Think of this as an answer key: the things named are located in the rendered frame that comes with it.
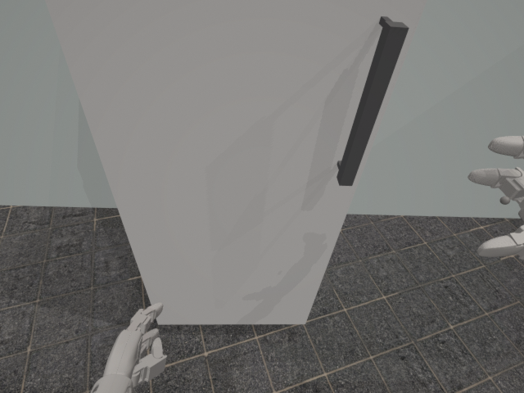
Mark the robot right hand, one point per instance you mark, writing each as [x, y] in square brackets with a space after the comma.
[511, 183]

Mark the robot left hand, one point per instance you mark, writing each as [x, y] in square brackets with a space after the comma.
[126, 357]

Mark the left robot forearm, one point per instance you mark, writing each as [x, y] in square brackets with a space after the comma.
[113, 383]

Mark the handle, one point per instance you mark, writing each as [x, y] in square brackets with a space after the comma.
[386, 55]

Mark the fridge door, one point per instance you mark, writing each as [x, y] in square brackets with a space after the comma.
[219, 125]

